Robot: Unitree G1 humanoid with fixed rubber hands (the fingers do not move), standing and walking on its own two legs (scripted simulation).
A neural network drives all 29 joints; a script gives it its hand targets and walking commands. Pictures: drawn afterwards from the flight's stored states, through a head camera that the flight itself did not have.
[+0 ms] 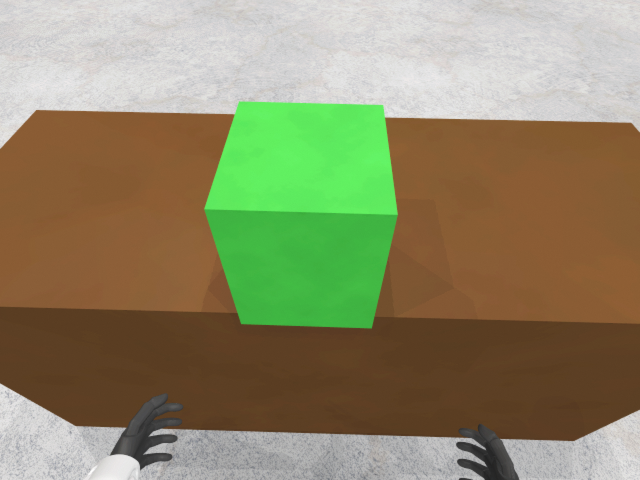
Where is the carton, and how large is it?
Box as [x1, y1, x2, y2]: [204, 101, 397, 327]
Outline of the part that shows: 239,101 204,209 241,323 371,327 397,215 383,106 364,104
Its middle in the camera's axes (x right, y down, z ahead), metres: -0.02 -0.03 +0.56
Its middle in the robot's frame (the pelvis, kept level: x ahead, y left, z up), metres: +0.45 +0.04 +0.06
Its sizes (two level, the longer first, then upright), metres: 0.210 0.200 0.250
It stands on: a pedestal, 0.72 m high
